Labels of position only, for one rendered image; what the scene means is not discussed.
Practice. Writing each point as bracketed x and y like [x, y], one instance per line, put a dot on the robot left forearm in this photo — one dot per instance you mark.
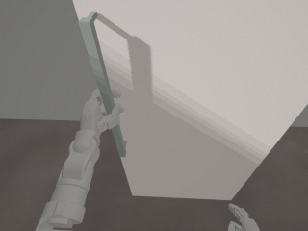
[66, 207]

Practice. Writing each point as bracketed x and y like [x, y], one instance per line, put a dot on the fridge door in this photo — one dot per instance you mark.
[208, 87]

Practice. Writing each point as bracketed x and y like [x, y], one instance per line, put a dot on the handle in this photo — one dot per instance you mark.
[91, 41]

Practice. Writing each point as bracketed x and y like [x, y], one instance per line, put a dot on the robot left hand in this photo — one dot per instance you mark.
[95, 118]

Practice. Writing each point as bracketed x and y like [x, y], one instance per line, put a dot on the robot right hand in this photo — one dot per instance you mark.
[247, 223]

